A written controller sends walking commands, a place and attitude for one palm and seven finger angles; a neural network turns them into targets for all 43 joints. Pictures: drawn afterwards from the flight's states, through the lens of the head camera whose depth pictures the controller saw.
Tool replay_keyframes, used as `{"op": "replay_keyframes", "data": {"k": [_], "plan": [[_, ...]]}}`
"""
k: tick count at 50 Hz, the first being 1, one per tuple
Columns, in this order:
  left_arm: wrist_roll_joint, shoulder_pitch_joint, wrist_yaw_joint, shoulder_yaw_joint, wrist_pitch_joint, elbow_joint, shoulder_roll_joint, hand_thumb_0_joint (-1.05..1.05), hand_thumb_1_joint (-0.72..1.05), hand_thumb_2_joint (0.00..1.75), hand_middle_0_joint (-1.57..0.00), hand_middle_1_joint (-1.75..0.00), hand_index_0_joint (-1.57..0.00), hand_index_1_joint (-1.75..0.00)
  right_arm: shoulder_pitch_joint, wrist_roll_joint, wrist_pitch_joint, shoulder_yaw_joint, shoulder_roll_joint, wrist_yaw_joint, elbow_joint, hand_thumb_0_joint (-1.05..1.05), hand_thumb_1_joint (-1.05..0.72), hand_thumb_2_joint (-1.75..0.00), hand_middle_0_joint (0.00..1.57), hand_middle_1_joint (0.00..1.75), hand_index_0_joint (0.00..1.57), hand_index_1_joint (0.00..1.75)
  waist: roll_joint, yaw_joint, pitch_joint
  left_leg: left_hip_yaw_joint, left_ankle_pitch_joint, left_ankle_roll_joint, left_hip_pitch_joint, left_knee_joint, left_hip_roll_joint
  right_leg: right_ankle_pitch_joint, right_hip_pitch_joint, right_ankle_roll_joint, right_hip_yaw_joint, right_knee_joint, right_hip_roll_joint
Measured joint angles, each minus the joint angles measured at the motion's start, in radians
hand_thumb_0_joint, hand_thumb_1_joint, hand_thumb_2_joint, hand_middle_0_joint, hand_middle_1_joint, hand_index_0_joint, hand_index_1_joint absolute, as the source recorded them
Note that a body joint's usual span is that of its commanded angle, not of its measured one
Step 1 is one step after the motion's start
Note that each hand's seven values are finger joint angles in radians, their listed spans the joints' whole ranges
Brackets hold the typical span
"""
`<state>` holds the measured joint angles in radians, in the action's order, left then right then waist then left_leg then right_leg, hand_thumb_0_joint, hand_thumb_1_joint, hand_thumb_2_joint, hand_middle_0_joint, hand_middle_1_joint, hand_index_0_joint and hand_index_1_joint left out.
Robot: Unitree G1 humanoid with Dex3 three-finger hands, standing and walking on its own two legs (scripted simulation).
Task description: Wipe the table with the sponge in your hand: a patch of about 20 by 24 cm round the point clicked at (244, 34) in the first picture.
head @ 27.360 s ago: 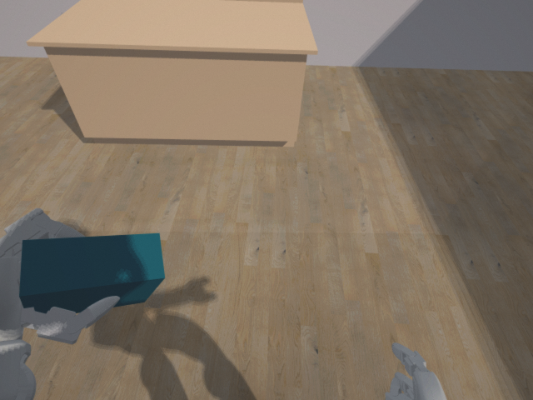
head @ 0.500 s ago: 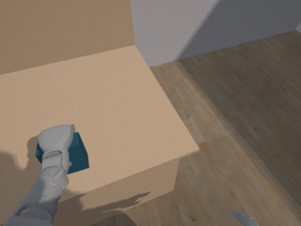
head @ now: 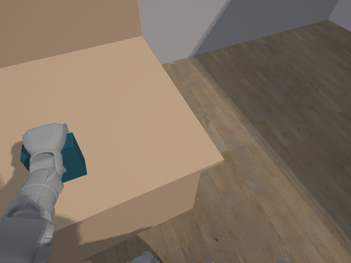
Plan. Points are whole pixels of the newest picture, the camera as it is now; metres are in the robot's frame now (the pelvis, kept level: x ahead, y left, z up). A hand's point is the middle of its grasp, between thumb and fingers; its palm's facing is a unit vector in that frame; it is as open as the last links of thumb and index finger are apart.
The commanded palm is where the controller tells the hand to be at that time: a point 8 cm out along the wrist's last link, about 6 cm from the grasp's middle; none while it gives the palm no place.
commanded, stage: wipe forward along the first lane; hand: left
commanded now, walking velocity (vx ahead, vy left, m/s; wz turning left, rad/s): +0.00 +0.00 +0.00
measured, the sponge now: (60, 166) +0.36 +0.33 -0.05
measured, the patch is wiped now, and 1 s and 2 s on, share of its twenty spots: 0.30 0.55 0.85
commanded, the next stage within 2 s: slide across to the middle lane in 0.66 s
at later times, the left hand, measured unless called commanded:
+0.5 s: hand (49, 133) +0.44 +0.36 +0.00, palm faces -0.15 +0.01 -0.99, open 9.4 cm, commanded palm +0.43 +0.34 +0.03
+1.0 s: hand (49, 124) +0.46 +0.37 +0.00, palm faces -0.14 +0.03 -0.99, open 9.4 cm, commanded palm +0.46 +0.32 +0.04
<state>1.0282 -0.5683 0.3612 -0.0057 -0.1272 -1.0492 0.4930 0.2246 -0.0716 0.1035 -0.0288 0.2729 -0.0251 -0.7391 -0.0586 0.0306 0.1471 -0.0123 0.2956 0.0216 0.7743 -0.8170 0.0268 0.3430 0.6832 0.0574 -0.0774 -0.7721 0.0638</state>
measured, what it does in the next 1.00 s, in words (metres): stands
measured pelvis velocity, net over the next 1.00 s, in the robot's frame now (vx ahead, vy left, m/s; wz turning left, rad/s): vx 0.02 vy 0.04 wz -0.01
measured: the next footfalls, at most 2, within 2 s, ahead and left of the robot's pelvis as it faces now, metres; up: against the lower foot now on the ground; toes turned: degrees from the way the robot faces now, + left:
none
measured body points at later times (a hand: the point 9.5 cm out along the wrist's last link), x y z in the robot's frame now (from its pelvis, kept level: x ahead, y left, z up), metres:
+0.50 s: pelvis +0.00 +0.02 -0.01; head +0.09 +0.03 +0.43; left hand +0.44 +0.35 +0.06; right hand +0.05 -0.26 -0.13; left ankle +0.06 +0.11 -0.70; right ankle +0.02 -0.09 -0.70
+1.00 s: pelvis +0.02 +0.04 -0.01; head +0.12 +0.06 +0.43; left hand +0.47 +0.36 +0.06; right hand +0.06 -0.23 -0.13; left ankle +0.06 +0.11 -0.70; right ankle +0.02 -0.09 -0.70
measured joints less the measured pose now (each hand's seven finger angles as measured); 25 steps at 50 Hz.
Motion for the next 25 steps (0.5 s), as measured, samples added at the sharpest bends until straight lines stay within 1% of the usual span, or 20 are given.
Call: {"op": "replay_keyframes", "data": {"k": [4, 9, 12, 25], "plan": [[0.009, -0.036, -0.002, 0.001, 0.003, -0.026, 0.017, 0.01, -0.54, 1.17, -0.83, -1.36, -0.85, -1.37, 0.005, 0.001, -0.003, 0.003, -0.002, 0.004, 0.006, 0.00, -0.91, -0.90, 0.20, 0.30, 0.20, 0.30, 0.000, 0.007, 0.001, -0.004, 0.003, 0.001, 0.028, -0.017, 0.000, 0.002, 0.025, -0.001, -0.004, -0.013, 0.000], [0.007, -0.079, -0.009, -0.013, 0.008, -0.061, 0.043, 0.01, -0.54, 1.17, -0.83, -1.36, -0.85, -1.37, 0.013, 0.002, -0.005, 0.011, -0.003, 0.005, 0.010, 0.00, -0.91, -0.90, 0.20, 0.30, 0.20, 0.30, 0.001, 0.018, 0.003, -0.005, 0.007, 0.004, 0.057, -0.035, 0.002, 0.002, 0.050, -0.004, -0.005, -0.023, 0.002], [0.017, -0.110, -0.015, -0.007, 0.006, -0.080, 0.059, 0.01, -0.54, 1.17, -0.83, -1.35, -0.85, -1.37, 0.021, 0.003, -0.007, 0.014, -0.001, 0.007, 0.013, 0.00, -0.91, -0.90, 0.20, 0.30, 0.20, 0.30, 0.002, 0.026, 0.003, -0.008, 0.010, 0.006, 0.075, -0.045, 0.001, 0.004, 0.065, -0.007, -0.008, -0.029, 0.002], [0.029, -0.206, -0.060, -0.023, 0.016, -0.141, 0.130, 0.01, -0.55, 1.18, -0.84, -1.35, -0.86, -1.37, 0.058, 0.008, -0.009, 0.021, 0.004, 0.011, 0.017, 0.00, -0.91, -0.90, 0.20, 0.30, 0.20, 0.30, 0.007, 0.055, 0.006, -0.001, 0.026, 0.019, 0.130, -0.071, 0.002, 0.006, 0.111, -0.024, 0.000, -0.033, 0.002]]}}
